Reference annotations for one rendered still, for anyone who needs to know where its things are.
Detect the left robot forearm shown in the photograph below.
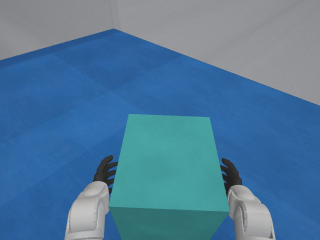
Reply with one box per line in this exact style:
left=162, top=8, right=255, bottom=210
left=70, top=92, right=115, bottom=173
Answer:
left=64, top=181, right=110, bottom=240

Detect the right robot hand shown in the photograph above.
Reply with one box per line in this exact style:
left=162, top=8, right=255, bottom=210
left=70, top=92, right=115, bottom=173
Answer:
left=220, top=158, right=242, bottom=196

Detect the carton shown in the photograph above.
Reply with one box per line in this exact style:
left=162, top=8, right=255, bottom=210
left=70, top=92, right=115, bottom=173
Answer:
left=108, top=114, right=230, bottom=240

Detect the right robot forearm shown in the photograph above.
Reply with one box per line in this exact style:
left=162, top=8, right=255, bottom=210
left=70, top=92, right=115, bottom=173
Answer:
left=227, top=185, right=276, bottom=240

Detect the left robot hand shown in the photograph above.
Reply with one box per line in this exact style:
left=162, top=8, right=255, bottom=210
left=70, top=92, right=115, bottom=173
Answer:
left=93, top=155, right=118, bottom=194

